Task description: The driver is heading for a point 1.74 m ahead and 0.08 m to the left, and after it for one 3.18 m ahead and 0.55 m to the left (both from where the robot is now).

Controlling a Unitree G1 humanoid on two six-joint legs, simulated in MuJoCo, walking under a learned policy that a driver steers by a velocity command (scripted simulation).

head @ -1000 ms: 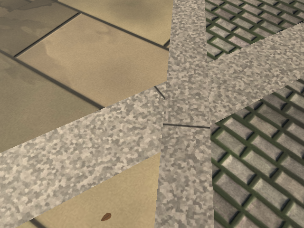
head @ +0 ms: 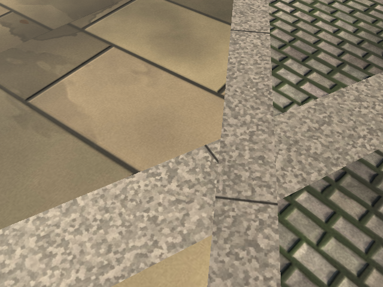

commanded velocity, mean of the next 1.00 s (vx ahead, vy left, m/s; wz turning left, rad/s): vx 0.93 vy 0.00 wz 0.22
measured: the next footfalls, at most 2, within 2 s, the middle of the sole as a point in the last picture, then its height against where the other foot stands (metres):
right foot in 0.26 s outside the picture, level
left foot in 0.76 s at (214, 214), level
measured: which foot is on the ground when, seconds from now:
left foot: down 0.00-0.28, up 0.30-0.74, down 0.76-1.00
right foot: up 0.00-0.24, down 0.26-0.76, up 0.78-1.00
